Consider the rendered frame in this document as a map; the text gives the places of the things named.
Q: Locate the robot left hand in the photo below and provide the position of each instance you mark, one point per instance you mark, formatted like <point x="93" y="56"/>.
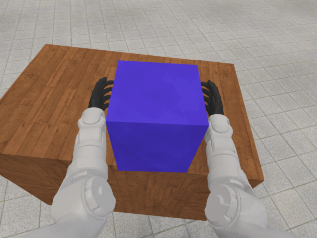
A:
<point x="97" y="98"/>

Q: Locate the robot left upper arm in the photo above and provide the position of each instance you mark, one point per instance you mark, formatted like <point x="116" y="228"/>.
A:
<point x="80" y="210"/>

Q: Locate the robot right upper arm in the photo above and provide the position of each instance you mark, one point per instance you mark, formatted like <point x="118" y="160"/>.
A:
<point x="234" y="213"/>

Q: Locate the robot right forearm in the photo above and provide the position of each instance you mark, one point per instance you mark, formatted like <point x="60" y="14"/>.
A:
<point x="222" y="158"/>

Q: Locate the pedestal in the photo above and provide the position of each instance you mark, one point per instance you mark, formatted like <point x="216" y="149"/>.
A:
<point x="39" y="117"/>

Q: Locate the robot left forearm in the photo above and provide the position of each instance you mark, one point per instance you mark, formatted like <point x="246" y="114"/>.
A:
<point x="89" y="155"/>

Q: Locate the robot right hand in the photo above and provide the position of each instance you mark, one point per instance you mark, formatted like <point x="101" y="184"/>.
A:
<point x="214" y="101"/>

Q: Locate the carton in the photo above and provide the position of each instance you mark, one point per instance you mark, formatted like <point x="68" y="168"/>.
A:
<point x="156" y="117"/>

